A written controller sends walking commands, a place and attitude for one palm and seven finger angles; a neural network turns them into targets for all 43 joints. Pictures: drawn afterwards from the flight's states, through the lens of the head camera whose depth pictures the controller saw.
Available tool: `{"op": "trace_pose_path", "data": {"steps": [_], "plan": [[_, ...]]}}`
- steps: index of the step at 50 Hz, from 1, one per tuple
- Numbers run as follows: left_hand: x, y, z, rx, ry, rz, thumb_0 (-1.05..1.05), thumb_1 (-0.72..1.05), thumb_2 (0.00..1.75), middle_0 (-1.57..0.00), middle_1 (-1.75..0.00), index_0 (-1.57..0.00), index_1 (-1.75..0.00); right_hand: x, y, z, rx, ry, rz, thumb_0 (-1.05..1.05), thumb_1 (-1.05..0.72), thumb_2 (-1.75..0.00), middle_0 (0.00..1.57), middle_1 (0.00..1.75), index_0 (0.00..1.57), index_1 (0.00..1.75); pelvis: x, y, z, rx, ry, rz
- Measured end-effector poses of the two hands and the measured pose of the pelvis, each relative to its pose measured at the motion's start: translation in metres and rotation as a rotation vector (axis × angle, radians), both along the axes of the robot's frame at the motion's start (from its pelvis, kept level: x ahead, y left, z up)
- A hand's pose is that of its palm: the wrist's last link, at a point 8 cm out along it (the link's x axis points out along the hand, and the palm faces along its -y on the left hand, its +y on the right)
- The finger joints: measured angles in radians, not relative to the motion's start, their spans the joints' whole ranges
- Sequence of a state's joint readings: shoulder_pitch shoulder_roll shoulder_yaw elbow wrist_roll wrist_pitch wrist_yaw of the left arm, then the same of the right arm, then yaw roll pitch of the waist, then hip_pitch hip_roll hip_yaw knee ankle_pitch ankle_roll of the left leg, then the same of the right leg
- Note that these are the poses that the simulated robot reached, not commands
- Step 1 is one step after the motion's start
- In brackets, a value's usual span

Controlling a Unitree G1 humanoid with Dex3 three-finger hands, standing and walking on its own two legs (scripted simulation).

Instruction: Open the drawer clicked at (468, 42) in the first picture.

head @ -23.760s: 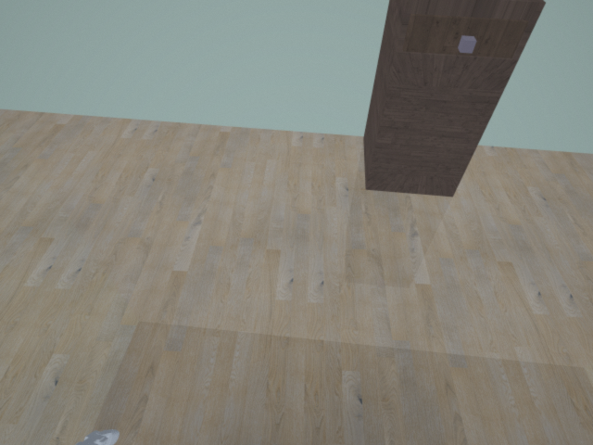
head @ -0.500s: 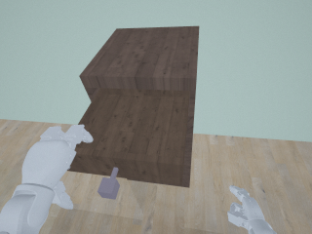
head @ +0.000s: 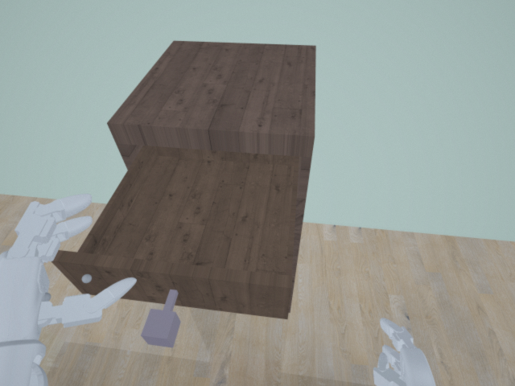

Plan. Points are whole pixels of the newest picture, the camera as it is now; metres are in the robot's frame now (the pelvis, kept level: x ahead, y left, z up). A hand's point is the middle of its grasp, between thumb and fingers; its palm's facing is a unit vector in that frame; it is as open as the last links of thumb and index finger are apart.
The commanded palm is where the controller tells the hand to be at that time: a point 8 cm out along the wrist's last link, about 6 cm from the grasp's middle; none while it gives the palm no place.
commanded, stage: draw the hand back to the body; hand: left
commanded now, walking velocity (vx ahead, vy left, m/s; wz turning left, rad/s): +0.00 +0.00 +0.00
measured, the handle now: (166, 315) +0.22 +0.18 -0.02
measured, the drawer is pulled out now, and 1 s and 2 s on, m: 0.30 0.30 0.30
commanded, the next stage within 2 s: step back with the hand held close in 0.50 s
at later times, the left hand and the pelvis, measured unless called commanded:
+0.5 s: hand (72, 288) +0.18 +0.23 +0.16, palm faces +0.41 -0.82 -0.41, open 7.6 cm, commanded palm +0.13 +0.28 +0.18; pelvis +0.00 -0.01 +0.00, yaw +1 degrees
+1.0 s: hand (59, 311) +0.16 +0.23 +0.15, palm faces +0.29 -0.80 -0.52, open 7.4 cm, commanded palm +0.09 +0.28 +0.18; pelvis -0.04 +0.00 -0.01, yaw +1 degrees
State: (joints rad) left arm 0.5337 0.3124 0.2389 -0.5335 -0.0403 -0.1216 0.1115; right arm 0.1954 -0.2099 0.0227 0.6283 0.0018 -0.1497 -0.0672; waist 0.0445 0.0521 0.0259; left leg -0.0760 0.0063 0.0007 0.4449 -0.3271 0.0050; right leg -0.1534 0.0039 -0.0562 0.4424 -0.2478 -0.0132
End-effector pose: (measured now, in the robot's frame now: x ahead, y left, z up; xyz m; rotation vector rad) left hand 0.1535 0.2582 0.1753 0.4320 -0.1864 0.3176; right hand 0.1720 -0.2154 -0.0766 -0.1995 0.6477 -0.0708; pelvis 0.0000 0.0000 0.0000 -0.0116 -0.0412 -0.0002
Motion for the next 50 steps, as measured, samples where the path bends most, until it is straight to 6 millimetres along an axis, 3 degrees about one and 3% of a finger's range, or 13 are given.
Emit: {"op": "trace_pose_path", "data": {"steps": [12, 19, 31, 36, 42, 50], "plan": [[-0.008, 0.014, -0.002, 0.025, 0.032, 0.082, 0.01, 0.49, 0.73, -0.24, -0.56, -0.24, -0.56, 0.015, 0.001, 0.001, 0.024, -0.022, -0.011, 0.01, -0.91, -0.9, 0.2, 0.29, 0.2, 0.3, 0.003, -0.002, 0.0, 0.002, 0.012, 0.005], [-0.013, 0.012, -0.002, 0.017, 0.033, 0.099, 0.01, 0.73, 0.83, -0.22, -0.41, -0.22, -0.41, 0.019, 0.005, 0.001, 0.034, -0.032, 0.01, 0.01, -0.91, -0.9, 0.2, 0.29, 0.2, 0.3, 0.002, -0.004, -0.001, 0.003, 0.012, 0.013], [-0.015, 0.006, 0.0, 0.025, 0.03, 0.095, 0.02, 0.88, 0.89, -0.21, -0.32, -0.21, -0.31, 0.013, 0.0, -0.003, 0.045, -0.027, 0.005, 0.01, -0.91, -0.9, 0.2, 0.29, 0.2, 0.3, -0.001, -0.009, -0.001, 0.006, 0.008, 0.014], [-0.013, 0.011, 0.014, 0.104, -0.024, 0.08, 0.02, 0.89, 0.9, -0.21, -0.31, -0.21, -0.3, 0.003, -0.009, -0.005, 0.024, 0.01, -0.01, 0.01, -0.91, -0.9, 0.2, 0.29, 0.2, 0.3, -0.008, -0.01, -0.002, 0.0, 0.039, 0.022], [-0.011, 0.008, 0.002, 0.109, 0.031, 0.01, 0.01, 0.89, 0.9, -0.21, -0.31, -0.21, -0.3, -0.019, -0.024, -0.006, -0.009, 0.066, -0.087, 0.01, -0.91, -0.9, 0.2, 0.29, 0.2, 0.3, -0.018, -0.003, -0.003, 0.008, 0.071, 0.012], [-0.033, 0.015, -0.001, 0.146, 0.05, -0.03, 0.02, 0.89, 0.9, -0.22, -0.31, -0.21, -0.3, -0.047, -0.026, -0.002, -0.05, 0.08, -0.123, 0.01, -0.91, -0.9, 0.2, 0.29, 0.2, 0.3, -0.039, 0.002, -0.007, 0.016, 0.08, 0.015]]}}
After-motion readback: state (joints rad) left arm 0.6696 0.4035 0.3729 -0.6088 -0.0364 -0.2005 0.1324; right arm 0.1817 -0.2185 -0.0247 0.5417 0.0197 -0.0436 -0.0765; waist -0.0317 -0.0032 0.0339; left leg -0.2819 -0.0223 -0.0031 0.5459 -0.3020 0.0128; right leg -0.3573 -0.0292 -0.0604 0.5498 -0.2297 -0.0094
